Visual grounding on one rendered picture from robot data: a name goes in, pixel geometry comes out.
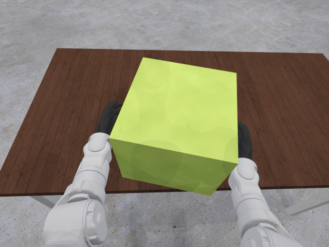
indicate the robot left upper arm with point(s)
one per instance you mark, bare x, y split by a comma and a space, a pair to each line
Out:
76, 224

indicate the right robot hand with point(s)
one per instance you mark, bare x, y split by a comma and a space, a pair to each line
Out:
244, 142

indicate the left robot hand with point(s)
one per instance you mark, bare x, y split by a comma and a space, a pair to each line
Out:
107, 120

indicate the carton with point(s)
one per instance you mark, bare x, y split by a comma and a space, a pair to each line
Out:
178, 127

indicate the left robot forearm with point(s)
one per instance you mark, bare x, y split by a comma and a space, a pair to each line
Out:
91, 177

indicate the right robot forearm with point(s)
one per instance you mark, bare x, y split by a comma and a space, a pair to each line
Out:
249, 204

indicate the table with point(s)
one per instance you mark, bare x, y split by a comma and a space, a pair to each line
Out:
282, 98

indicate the robot right upper arm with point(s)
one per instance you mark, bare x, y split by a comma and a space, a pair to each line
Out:
259, 236

